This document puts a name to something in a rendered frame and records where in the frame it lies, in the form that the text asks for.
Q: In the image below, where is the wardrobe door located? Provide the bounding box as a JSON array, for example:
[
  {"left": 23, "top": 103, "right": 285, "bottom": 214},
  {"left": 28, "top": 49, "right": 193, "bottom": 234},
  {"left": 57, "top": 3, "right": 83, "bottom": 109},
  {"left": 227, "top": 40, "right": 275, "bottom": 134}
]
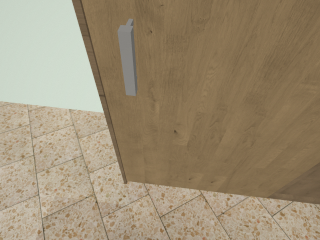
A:
[
  {"left": 274, "top": 162, "right": 320, "bottom": 199},
  {"left": 81, "top": 0, "right": 320, "bottom": 198}
]

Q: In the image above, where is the handle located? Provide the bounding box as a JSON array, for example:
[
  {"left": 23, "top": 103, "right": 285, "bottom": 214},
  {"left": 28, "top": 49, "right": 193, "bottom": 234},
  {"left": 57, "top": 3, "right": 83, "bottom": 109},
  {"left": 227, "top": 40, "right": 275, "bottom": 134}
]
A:
[{"left": 117, "top": 18, "right": 138, "bottom": 96}]

